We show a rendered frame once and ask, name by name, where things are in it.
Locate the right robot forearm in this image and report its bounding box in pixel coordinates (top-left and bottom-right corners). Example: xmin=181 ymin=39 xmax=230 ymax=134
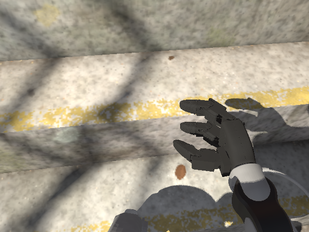
xmin=228 ymin=163 xmax=298 ymax=232

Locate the robot left shin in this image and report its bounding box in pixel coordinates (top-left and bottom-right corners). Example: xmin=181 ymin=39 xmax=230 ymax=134
xmin=113 ymin=209 xmax=139 ymax=221

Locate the robot right hand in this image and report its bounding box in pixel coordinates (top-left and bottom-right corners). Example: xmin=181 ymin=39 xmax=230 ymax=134
xmin=173 ymin=98 xmax=258 ymax=177

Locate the left robot thigh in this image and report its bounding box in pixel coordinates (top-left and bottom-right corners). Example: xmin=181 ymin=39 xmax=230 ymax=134
xmin=107 ymin=213 xmax=149 ymax=232

